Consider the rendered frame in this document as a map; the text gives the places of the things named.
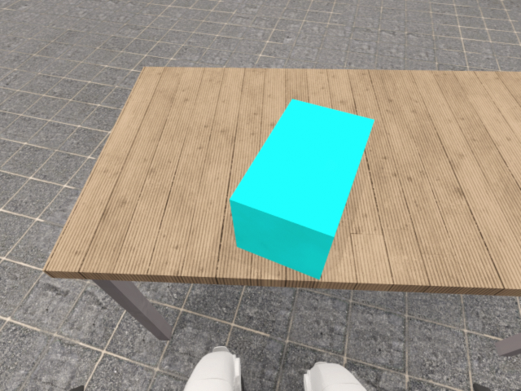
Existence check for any table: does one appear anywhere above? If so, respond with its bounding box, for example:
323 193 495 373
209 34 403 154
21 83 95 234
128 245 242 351
42 67 521 357

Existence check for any robot left thigh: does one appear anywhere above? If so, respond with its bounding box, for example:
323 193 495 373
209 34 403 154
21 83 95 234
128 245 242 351
183 351 241 391

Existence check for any carton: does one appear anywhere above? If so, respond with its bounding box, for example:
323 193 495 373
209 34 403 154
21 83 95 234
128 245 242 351
230 99 374 280

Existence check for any left robot shin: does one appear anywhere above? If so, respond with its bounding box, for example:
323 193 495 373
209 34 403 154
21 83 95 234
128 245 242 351
213 346 230 352

